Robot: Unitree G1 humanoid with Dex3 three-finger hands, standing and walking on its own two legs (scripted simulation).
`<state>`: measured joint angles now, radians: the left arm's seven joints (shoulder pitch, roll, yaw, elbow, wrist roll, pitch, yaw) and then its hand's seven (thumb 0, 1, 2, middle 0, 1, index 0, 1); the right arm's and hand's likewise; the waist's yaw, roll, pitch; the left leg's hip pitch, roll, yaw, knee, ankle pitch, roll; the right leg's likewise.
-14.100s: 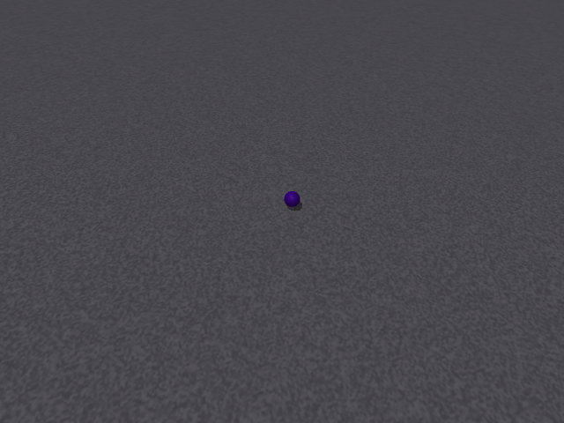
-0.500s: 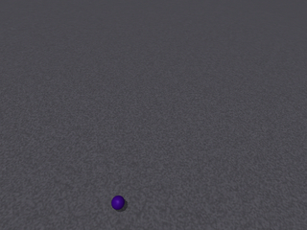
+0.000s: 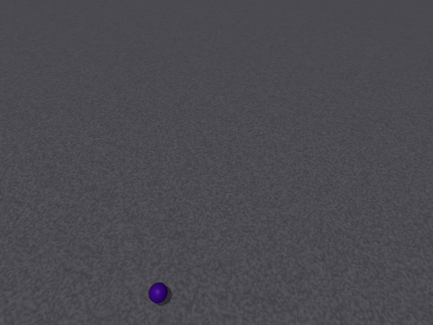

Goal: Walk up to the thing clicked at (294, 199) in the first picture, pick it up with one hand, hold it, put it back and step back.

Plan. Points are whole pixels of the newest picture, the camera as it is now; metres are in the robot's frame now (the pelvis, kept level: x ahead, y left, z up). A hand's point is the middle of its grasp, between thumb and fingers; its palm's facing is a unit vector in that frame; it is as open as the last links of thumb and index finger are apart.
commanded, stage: walk up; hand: left
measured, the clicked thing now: (158, 292) +0.41 +0.24 -0.73
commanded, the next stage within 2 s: stand in 0.48 s
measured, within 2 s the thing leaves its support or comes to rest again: neither
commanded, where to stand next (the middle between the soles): +0.03 -0.01 m, yaw +1 degrees
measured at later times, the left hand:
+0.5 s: hand out of the picture +0.10 +0.24 -0.15, palm faces -0.03 -0.95 -0.31, open 7.3 cm
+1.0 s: hand out of the picture +0.11 +0.26 -0.14, palm faces -0.03 -0.94 -0.34, open 7.3 cm
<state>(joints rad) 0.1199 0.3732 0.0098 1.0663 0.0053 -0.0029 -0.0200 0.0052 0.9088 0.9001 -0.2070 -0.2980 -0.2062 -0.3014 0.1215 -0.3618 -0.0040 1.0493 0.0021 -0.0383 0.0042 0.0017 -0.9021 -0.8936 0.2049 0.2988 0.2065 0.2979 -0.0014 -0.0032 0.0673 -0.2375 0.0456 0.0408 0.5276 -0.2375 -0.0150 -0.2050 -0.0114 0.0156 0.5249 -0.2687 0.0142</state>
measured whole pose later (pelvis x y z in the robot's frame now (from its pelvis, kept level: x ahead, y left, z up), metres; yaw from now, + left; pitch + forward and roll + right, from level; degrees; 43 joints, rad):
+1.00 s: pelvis +0.02 +0.00 +0.01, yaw +0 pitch -2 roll +0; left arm 0.08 0.36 0.00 1.14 0.01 -0.01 0.00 0.00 0.91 0.90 -0.21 -0.30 -0.21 -0.30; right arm 0.06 -0.34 -0.01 1.15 -0.01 -0.01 0.01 0.00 -0.90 -0.89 0.20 0.30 0.21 0.30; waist -0.01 -0.01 0.06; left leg -0.13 0.04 0.05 0.32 -0.16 -0.02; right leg -0.09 -0.02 0.02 0.31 -0.18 0.02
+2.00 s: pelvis +0.02 +0.00 +0.01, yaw +1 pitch -2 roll +0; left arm 0.12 0.36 0.00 1.12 0.01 -0.01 -0.01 0.00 0.91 0.90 -0.21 -0.30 -0.21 -0.30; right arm 0.09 -0.34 -0.01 1.14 -0.01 -0.01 0.01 0.00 -0.90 -0.89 0.20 0.30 0.21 0.30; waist 0.00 -0.01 0.05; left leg -0.13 0.03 0.03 0.32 -0.16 -0.02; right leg -0.09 -0.03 0.00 0.31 -0.19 0.02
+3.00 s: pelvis +0.02 +0.00 +0.00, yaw +2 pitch +6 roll +0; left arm -0.06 0.34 0.14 1.07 0.11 -0.02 -0.03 0.01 0.55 0.94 -0.16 -0.64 -0.15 -0.64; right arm 0.20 -0.26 -0.03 0.82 0.03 -0.05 -0.02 0.00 -0.93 -0.90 0.20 0.30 0.20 0.30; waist -0.02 -0.02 0.03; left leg -0.40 0.04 0.01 0.55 -0.24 -0.02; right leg -0.36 -0.02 -0.02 0.54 -0.28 0.01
